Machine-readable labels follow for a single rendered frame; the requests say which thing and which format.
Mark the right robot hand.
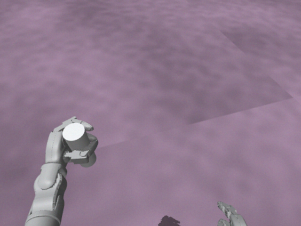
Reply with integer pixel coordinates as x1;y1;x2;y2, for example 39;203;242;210
217;202;247;226

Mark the left robot arm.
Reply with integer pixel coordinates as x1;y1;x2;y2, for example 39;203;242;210
25;162;67;226

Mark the left robot hand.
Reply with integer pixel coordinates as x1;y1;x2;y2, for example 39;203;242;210
45;116;98;167

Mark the can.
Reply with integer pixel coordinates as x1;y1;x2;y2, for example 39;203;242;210
63;123;96;168

